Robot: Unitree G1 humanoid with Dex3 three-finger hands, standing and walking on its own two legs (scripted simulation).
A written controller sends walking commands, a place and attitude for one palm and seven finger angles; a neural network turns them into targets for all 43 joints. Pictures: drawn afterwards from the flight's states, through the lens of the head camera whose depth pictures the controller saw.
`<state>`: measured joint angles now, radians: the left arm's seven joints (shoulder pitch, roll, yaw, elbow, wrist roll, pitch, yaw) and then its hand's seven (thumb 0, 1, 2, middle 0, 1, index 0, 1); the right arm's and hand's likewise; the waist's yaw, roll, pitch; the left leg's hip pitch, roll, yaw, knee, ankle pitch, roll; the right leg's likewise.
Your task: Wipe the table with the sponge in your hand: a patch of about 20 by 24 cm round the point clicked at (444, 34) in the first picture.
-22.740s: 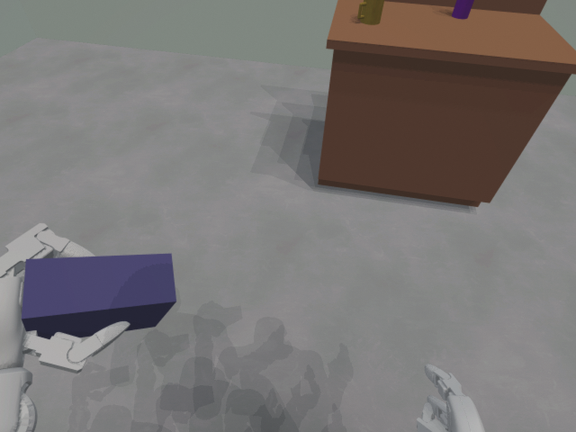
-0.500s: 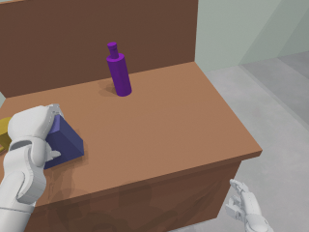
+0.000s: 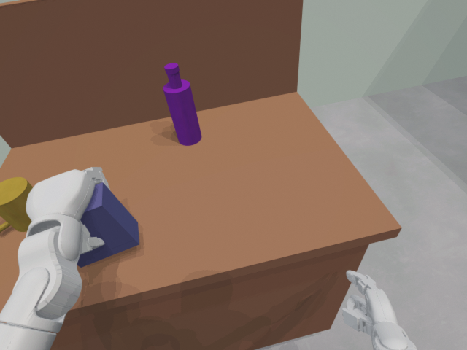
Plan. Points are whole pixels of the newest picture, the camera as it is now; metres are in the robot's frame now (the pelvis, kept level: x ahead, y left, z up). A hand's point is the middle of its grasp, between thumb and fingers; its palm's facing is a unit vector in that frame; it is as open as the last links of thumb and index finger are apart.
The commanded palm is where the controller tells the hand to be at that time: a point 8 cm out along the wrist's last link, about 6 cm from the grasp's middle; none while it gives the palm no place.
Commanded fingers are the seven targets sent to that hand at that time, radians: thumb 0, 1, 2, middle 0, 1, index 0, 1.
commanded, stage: move the sponge above the wiping area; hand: left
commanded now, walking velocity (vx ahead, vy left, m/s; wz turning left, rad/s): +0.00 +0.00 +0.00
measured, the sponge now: (98, 233) +0.26 +0.29 +0.08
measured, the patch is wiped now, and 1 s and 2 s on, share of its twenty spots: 0.00 0.00 0.00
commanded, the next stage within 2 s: lower the sponge onto the table in 1.18 s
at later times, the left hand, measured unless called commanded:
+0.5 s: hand (103, 228) +0.25 +0.27 +0.11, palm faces -0.06 -0.12 -0.99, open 9.7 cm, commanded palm +0.23 +0.26 +0.20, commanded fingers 0.00 0.10 1.30 -1.20 -1.60 -1.20 -1.60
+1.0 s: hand (105, 240) +0.24 +0.26 +0.10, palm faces -0.07 -0.12 -0.99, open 9.7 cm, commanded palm +0.23 +0.27 +0.20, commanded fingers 0.00 0.10 1.30 -1.20 -1.60 -1.20 -1.60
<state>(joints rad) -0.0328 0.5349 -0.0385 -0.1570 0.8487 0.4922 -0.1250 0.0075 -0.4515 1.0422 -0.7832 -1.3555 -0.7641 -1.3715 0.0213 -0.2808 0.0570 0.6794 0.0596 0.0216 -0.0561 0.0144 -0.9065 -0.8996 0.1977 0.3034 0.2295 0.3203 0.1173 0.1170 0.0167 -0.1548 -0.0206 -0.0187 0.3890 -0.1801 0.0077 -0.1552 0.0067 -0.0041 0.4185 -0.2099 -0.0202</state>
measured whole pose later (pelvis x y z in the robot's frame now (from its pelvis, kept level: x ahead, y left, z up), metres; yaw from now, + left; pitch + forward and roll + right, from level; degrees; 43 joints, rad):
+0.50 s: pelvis +0.00 -0.01 +0.00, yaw +0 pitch -3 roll +1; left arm -0.03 0.52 -0.11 -0.12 0.87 0.47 -0.17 0.01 -0.45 1.04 -0.78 -1.36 -0.76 -1.37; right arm 0.02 -0.29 0.07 0.67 0.06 0.01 -0.07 0.01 -0.91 -0.90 0.20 0.30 0.23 0.32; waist 0.12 0.12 0.02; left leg -0.17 -0.01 -0.03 0.41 -0.19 0.00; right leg -0.17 0.02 -0.02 0.44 -0.22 -0.03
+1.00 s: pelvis +0.01 -0.01 +0.00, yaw +1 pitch -3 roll +1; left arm 0.09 0.54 -0.12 -0.25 0.88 0.40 -0.16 0.01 -0.45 1.04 -0.79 -1.36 -0.77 -1.37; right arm 0.05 -0.30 0.03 0.65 0.04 0.01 -0.08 0.01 -0.91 -0.90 0.20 0.30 0.21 0.31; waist 0.13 0.11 0.03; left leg -0.16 -0.02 -0.03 0.43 -0.21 0.00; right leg -0.16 0.01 -0.01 0.46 -0.24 -0.03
